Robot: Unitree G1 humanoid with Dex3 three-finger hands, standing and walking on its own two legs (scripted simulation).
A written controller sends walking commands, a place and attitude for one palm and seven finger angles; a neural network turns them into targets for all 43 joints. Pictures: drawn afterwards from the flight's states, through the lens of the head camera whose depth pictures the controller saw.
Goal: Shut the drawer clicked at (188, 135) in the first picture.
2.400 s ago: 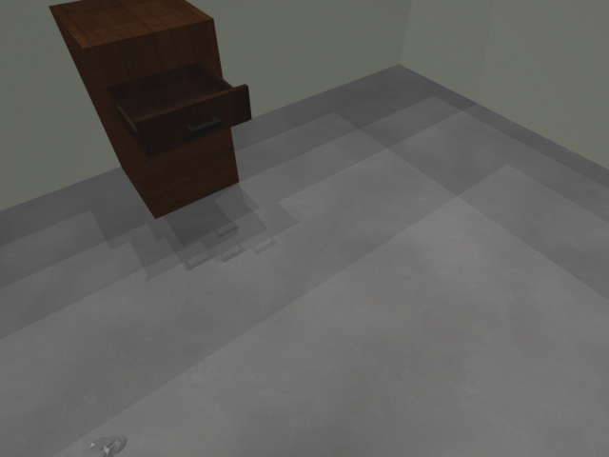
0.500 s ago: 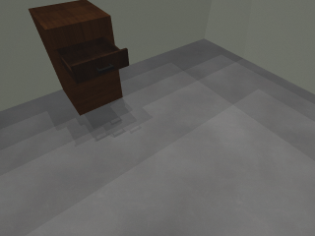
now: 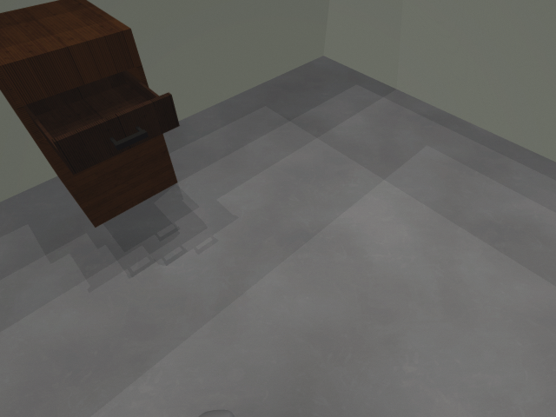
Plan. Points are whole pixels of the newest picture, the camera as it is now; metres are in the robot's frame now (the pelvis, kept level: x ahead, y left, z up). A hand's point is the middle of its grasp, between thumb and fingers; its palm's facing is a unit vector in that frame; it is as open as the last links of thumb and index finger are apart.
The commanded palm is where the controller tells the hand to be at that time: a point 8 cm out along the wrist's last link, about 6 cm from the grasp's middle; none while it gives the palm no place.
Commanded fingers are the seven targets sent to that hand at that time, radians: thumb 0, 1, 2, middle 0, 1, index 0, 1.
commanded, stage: walk to a spot facing it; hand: left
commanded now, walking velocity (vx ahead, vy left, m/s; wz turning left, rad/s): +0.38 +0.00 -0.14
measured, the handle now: (128, 137) +0.91 +0.58 -0.21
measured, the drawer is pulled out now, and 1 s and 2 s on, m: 0.25 0.25 0.25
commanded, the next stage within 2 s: turn to face it in 1.22 s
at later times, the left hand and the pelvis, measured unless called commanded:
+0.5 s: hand (168, 334) +0.28 +0.24 -0.17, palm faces -0.04 -0.99 -0.15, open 7.3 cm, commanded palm none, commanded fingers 0.00 0.90 0.90 -0.20 -0.30 -0.20 -0.30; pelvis +0.22 +0.07 +0.00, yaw -7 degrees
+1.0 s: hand (254, 216) +0.58 +0.12 -0.17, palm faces -0.19 -0.97 -0.15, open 7.2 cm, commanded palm none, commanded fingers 0.00 0.90 0.90 -0.20 -0.30 -0.20 -0.30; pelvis +0.44 -0.02 -0.01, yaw -14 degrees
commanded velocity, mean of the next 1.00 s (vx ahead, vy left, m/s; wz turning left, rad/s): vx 0.37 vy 0.00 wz -0.19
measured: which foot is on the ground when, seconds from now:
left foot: up 0.00-0.24, down 0.26-0.88, up 0.90-1.00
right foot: down 0.00-0.26, up 0.28-0.86, down 0.88-1.00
